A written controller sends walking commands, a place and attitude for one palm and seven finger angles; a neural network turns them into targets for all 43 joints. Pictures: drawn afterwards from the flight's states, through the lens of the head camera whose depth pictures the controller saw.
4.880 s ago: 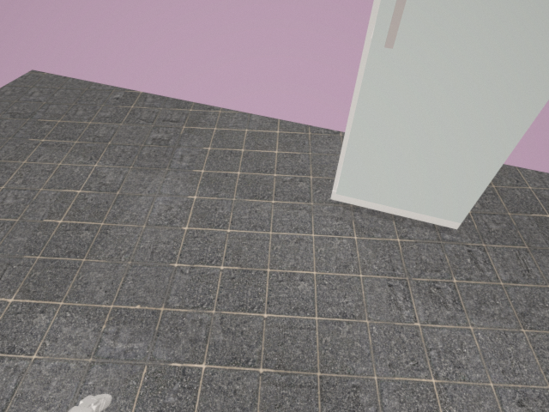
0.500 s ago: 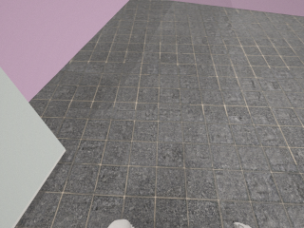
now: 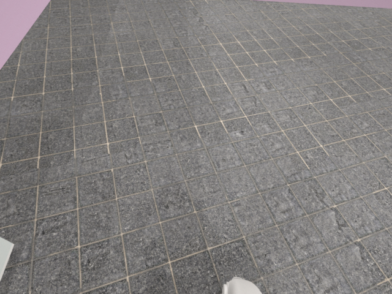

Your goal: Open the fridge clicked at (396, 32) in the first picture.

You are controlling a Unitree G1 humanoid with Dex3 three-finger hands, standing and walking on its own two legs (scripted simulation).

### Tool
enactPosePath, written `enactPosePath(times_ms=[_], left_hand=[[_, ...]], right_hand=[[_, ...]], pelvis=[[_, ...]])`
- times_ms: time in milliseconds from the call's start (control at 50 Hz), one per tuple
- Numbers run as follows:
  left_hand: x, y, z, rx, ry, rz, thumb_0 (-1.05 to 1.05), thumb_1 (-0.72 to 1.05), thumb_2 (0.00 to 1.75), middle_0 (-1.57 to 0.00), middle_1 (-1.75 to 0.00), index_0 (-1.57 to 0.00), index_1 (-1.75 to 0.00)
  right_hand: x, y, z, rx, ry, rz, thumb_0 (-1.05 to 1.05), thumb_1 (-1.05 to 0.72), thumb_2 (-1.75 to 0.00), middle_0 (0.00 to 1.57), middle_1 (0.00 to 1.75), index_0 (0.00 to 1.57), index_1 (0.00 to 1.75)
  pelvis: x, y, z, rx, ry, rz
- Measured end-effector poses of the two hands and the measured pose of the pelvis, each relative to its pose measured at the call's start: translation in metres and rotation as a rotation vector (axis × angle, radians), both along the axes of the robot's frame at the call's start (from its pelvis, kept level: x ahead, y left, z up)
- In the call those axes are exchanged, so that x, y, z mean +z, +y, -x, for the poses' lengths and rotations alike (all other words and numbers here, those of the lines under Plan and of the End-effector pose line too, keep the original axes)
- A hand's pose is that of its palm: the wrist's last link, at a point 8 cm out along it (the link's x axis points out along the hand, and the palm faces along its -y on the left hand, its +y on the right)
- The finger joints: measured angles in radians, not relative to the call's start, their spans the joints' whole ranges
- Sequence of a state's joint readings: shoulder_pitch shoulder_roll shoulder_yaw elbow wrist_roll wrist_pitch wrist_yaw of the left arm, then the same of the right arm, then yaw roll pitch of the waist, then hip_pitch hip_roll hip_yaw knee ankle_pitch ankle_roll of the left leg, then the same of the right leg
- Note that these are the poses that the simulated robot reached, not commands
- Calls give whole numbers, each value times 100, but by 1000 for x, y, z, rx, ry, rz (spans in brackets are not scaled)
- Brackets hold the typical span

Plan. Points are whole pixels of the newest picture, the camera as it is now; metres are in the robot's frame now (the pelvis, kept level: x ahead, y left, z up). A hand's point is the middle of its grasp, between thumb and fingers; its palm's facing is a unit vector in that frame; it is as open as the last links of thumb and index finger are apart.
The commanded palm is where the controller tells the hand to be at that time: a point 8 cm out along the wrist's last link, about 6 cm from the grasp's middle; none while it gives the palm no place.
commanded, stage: walk to a spot facing it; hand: left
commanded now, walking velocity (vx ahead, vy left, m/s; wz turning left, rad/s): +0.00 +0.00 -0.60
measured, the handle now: out of the picture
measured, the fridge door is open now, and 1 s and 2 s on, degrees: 0 0 0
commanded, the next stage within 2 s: turn to face it in 0.06 s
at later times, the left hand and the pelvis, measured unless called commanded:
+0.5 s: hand (152, 272) +0.18 +0.11 -0.16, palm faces -0.06 -0.98 -0.16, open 7.4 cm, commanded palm none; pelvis +0.05 -0.04 -0.01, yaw -1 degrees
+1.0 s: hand out of the picture +0.07 +0.19 -0.16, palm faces +0.28 -0.92 -0.27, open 7.4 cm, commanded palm none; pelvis +0.03 -0.05 +0.00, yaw +14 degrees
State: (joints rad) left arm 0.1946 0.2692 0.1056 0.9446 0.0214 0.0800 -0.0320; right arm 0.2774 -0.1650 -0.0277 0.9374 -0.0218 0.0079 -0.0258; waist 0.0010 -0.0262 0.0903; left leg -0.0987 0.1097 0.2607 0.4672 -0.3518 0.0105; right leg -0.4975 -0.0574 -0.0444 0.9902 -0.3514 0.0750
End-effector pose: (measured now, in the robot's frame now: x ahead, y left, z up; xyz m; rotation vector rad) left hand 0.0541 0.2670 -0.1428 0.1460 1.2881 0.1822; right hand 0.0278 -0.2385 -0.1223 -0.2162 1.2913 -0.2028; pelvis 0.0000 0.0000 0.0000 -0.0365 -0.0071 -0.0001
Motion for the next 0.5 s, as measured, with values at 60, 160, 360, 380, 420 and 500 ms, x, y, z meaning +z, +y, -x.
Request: enactPosePath(times_ms=[60, 160, 360, 380, 420, 500], left_hand=[[1, -18, -49, -93, -46, -7, 1, 91, 90, -19, -30, -19, -30], [5, -60, -128, -239, -178, -37, 1, 91, 90, -20, -30, -19, -30], [26, -110, -152, -282, -233, -22, 1, 90, 90, -20, -30, -20, -30], [25, -113, -150, -274, -231, -11, 1, 90, 90, -20, -30, -20, -30], [22, -116, -144, -246, -231, 13, 1, 90, 90, -20, -30, -20, -30], [10, -109, -123, -157, -216, 49, 1, 90, 90, -20, -30, -20, -30]], right_hand=[[-11, -11, 28, -87, 60, -15, 1, -91, -90, 20, 30, 21, 30], [-38, -35, 63, -206, 144, -52, 1, -91, -90, 20, 30, 21, 30], [-33, -52, 21, -219, 59, -74, 1, -91, -90, 19, 30, 20, 30], [-32, -50, 16, -210, 51, -80, 1, -91, -90, 19, 30, 20, 30], [-32, -45, 6, -186, 49, -90, 1, -91, -90, 19, 30, 20, 30], [-29, -34, -16, -116, 57, -95, 1, -91, -90, 20, 30, 20, 30]], pelvis=[[-5, -8, -8, -45, 2, -12], [-23, -30, -23, -113, 8, -30], [-7, -48, -40, -113, -12, -44], [-6, -49, -42, -102, -13, -42], [-6, -48, -46, -78, -17, -36], [-8, -44, -50, -23, -21, -26]])
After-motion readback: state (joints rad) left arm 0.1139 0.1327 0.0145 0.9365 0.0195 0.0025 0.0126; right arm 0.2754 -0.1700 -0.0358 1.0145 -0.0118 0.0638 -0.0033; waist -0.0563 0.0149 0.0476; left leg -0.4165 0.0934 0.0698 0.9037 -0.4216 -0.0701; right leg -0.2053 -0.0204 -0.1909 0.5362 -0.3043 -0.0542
